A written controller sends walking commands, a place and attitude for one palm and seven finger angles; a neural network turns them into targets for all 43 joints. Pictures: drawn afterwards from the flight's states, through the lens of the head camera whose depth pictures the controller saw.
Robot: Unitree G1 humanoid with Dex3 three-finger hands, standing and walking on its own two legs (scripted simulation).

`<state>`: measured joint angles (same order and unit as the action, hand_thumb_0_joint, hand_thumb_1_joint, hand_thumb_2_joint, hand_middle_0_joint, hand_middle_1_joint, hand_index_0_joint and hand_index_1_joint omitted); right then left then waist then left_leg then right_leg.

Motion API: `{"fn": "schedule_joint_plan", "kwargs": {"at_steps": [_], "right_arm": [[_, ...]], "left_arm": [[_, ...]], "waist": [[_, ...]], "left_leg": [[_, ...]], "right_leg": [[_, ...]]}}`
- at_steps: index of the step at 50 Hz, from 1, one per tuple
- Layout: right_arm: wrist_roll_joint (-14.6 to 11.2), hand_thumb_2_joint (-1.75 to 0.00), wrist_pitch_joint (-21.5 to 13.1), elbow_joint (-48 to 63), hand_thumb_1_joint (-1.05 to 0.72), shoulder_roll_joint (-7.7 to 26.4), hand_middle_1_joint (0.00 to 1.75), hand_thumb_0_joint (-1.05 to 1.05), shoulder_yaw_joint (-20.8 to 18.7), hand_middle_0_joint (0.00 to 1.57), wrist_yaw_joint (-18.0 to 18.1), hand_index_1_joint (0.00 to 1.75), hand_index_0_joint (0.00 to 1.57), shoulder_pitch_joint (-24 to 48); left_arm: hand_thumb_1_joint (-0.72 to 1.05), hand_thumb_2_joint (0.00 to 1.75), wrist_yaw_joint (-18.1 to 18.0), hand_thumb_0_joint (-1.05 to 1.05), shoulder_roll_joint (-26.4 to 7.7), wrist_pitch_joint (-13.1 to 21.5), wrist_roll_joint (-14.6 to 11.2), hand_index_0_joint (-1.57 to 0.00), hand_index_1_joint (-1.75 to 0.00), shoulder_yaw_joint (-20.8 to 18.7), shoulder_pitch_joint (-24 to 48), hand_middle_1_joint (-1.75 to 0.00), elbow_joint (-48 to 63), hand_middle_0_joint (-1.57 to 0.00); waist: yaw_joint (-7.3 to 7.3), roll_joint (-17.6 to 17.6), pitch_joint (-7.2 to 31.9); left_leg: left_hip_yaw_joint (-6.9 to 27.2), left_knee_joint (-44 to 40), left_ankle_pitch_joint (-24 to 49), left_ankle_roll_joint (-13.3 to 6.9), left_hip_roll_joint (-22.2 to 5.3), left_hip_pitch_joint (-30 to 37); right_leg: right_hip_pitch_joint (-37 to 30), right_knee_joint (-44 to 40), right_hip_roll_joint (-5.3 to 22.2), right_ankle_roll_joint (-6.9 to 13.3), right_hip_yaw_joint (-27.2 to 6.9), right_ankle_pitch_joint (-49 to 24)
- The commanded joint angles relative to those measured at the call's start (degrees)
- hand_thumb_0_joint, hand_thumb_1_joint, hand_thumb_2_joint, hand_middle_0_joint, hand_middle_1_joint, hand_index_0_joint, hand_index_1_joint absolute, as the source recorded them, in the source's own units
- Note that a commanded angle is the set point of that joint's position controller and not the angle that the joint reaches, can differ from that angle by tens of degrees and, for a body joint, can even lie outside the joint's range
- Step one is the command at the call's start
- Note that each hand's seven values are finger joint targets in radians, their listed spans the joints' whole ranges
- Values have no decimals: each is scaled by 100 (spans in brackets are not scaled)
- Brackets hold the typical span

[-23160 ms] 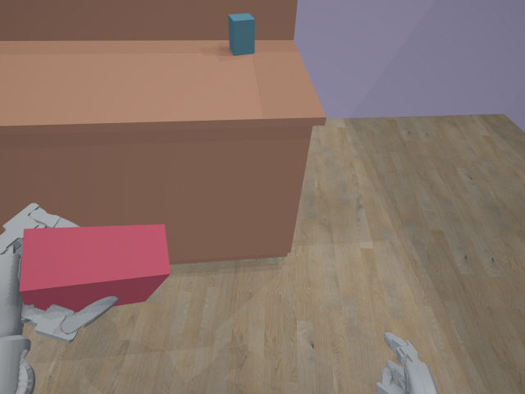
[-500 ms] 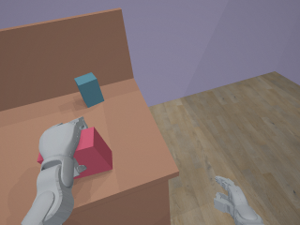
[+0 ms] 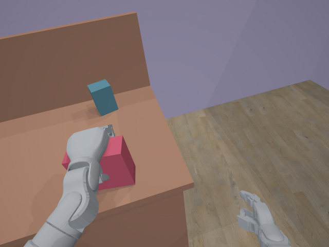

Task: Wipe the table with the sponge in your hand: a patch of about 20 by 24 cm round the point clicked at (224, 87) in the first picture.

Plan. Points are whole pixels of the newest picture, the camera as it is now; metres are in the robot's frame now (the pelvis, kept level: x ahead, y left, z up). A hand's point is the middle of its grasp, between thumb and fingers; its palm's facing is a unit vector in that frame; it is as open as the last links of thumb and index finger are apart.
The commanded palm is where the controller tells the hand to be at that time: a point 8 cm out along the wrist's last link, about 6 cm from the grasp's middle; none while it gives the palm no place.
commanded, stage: slide across to the third lane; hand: left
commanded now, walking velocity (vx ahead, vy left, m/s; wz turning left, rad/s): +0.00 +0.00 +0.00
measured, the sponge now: (106, 170) +0.28 +0.21 +0.06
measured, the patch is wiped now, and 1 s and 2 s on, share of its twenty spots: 0.70 0.85 0.95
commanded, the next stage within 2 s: wipe forward along the third lane in 0.18 s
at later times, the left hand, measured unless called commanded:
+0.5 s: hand (112, 151) +0.30 +0.18 +0.11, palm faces +0.07 -0.10 -0.99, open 10.2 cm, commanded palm +0.28 +0.17 +0.16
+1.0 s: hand (117, 140) +0.34 +0.18 +0.11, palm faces -0.01 -0.06 -1.00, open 10.2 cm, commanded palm +0.33 +0.19 +0.15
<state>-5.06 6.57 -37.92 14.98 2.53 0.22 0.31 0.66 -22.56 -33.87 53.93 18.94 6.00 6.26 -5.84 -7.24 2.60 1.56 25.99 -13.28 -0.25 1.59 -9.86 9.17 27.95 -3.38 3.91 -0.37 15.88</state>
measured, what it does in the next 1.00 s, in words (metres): stands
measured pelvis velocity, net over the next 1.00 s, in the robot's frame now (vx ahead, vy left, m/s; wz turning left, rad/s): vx -0.02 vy -0.02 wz -0.01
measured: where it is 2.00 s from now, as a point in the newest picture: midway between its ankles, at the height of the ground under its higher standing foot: outside the picture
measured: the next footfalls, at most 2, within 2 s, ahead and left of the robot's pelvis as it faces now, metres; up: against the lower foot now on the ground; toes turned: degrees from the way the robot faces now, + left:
none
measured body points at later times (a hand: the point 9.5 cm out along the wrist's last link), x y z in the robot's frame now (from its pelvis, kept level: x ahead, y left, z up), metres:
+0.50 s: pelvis -0.01 -0.01 +0.00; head -0.05 -0.07 +0.44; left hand +0.29 +0.18 +0.17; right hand +0.24 -0.21 -0.09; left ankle +0.01 +0.12 -0.74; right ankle -0.01 -0.07 -0.74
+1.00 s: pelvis -0.02 -0.02 +0.00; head -0.06 -0.08 +0.44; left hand +0.34 +0.18 +0.16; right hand +0.17 -0.26 -0.12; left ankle +0.01 +0.12 -0.74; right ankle -0.01 -0.08 -0.74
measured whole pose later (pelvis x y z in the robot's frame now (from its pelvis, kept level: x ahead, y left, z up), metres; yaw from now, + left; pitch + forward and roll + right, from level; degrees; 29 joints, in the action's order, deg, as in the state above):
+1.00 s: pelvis -0.02 -0.02 +0.00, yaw +0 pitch -1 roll +2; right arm -5.5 8.2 -41.4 16.3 2.2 3.7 -5.7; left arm 0.4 -18.5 -29.3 53.2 15.9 27.2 -25.9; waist -2.7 -5.7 5.2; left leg 1.8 27.3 -12.3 -0.1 0.1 -14.7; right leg 14.6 29.9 -5.0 5.8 0.1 14.6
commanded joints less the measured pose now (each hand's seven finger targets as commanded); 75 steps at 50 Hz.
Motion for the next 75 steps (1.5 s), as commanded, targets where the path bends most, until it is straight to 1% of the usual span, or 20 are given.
{"fn": "schedule_joint_plan", "kwargs": {"at_steps": [1,7,11,16,20,22,30,34,37,38,45,53,55,63,66,67,68,72,73,75], "right_arm": [[13,-90,-339,1002,-90,372,30,0,-164,20,-64,30,20,1522],[6,-90,-297,902,-90,378,30,0,-158,20,-98,30,20,1535],[-22,-90,-309,899,-90,330,30,0,-151,20,-126,30,20,1561],[-2,-90,-228,851,-90,358,30,0,-165,20,-155,30,20,1557],[-33,-90,-174,794,-90,378,30,0,-138,20,-83,30,20,1543],[-35,-90,-147,751,-90,425,30,0,-126,20,-2,30,20,1521],[-46,-90,-103,675,-90,472,30,0,-132,20,121,30,20,1286],[-37,-90,-88,699,-90,517,30,0,-139,20,193,30,20,1171],[-68,-90,-93,695,-90,523,30,0,-136,20,253,30,20,1052],[-42,-90,-98,646,-90,578,30,0,-149,20,285,30,20,991],[-16,-90,-120,623,-90,617,30,0,-193,20,343,30,20,705],[-22,-90,-202,480,-90,653,30,0,-237,20,439,30,20,407],[-14,-90,-229,406,-90,671,30,0,-240,20,481,30,20,342],[-3,-90,-233,298,-90,714,30,0,-275,20,481,30,20,-5],[4,-90,-194,326,-90,723,30,0,-288,20,444,30,20,-100],[-10,-90,-190,403,-90,687,30,0,-289,20,432,30,20,-106],[6,-90,-177,343,-90,740,30,0,-307,20,428,30,20,-200],[-17,-90,-158,374,-90,737,30,0,-316,20,424,30,20,-260],[-10,-90,-155,299,-90,792,30,0,-336,20,432,30,20,-325],[-9,-90,-151,306,-90,803,30,0,-343,20,420,30,20,-367]], "left_arm": [[10,130,-137,0,146,184,-209,-120,-160,-53,1629,-160,907,-120],[10,130,-214,0,151,113,-211,-120,-160,-26,1969,-160,631,-120],[10,130,-225,0,520,129,-208,-120,-160,347,2272,-160,534,-120],[10,130,-300,0,272,41,-165,-120,-160,31,2084,-160,286,-120],[10,130,-308,0,227,-30,-190,-120,-160,6,2449,-160,-143,-120],[10,130,-301,0,-71,-70,-149,-120,-160,-232,2728,-160,-431,-120],[10,130,-216,0,9,-83,129,-120,-160,-136,3125,-160,-1557,-120],[10,130,-231,0,-169,-26,38,-120,-160,-374,3148,-160,-1999,-120],[10,130,-199,0,-156,75,1,-120,-160,-362,3614,-160,-2224,-120],[10,130,-214,0,-363,114,74,-120,-160,-499,3511,-160,-2431,-120],[10,130,-253,0,-438,416,146,-120,-160,-629,3457,-160,-2939,-120],[10,130,-344,0,-622,691,177,-120,-160,-675,4346,-160,-3572,-120],[10,130,-362,0,-872,762,190,-120,-160,-812,4588,-160,-3816,-120],[10,130,-398,0,-1350,1061,258,-120,-160,-1084,5117,-160,-4507,-120],[10,130,-408,0,-1399,1147,352,-120,-160,-1139,4978,-160,-4666,-120],[10,130,-379,0,-1207,1199,304,-120,-160,-996,5155,-160,-4508,-120],[10,130,-406,0,-1455,1219,351,-120,-160,-1192,5042,-160,-4698,-120],[10,130,-389,0,-1415,1305,291,-120,-160,-1134,5306,-160,-4656,-120],[10,130,-425,0,-1658,1319,318,-120,-160,-1339,5218,-160,-4862,-120],[10,130,-443,0,-1661,1359,282,-120,-160,-1372,5098,-160,-4874,-120]], "waist": [[125,1074,855],[173,968,692],[211,1011,827],[133,1164,1027],[233,1279,687],[245,1076,567],[282,1143,694],[267,1311,757],[386,1230,627],[343,1261,544],[345,1262,605],[462,1271,526],[476,1296,589],[519,1153,1054],[503,1090,1124],[540,1006,1204],[526,1093,1138],[609,1191,1230],[599,1317,1120],[578,1295,1254]], "left_leg": [[6,-233,896,-288,71,270],[0,-276,751,-253,66,228],[-21,-205,790,-273,87,289],[-58,-180,930,-249,87,197],[-92,-221,626,-258,78,53],[-72,-293,411,-243,86,-29],[-122,-235,223,-230,112,-206],[-164,-199,149,-232,127,-408],[-134,-246,-5,-228,105,-507],[-131,-214,-55,-228,113,-530],[-147,-120,-16,-237,133,-680],[-124,-126,-251,-238,116,-810],[-138,-50,-273,-237,118,-904],[-111,59,-85,-240,102,-1176],[-112,81,-11,-258,99,-1255],[-101,46,39,-263,106,-1227],[-98,57,20,-275,91,-1247],[-116,77,91,-295,86,-1303],[-115,102,85,-305,77,-1347],[-139,132,148,-305,78,-1378]], "right_leg": [[-184,-561,148,-79,-358,-1226],[-84,-624,145,-65,-421,-1051],[-62,-568,175,-88,-340,-1138],[-280,-477,189,-80,-386,-1496],[-67,-607,210,-123,-414,-1128],[17,-698,202,-95,-542,-774],[145,-674,236,-90,-521,-412],[25,-705,276,-137,-614,-386],[201,-782,288,-143,-615,-59],[271,-801,273,-139,-686,104],[294,-792,280,-131,-767,-97],[585,-862,287,-166,-734,539],[570,-928,334,-187,-882,700],[242,-776,403,-202,-1012,68],[180,-698,391,-183,-996,-352],[127,-669,387,-180,-913,-507],[158,-664,359,-184,-931,-543],[74,-654,385,-220,-931,-854],[115,-657,369,-225,-975,-880],[-3,-623,402,-240,-1005,-1125]]}}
